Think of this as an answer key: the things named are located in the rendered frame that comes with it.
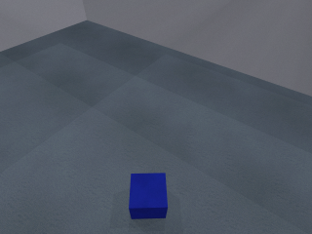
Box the carton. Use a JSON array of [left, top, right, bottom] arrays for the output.
[[129, 173, 168, 219]]

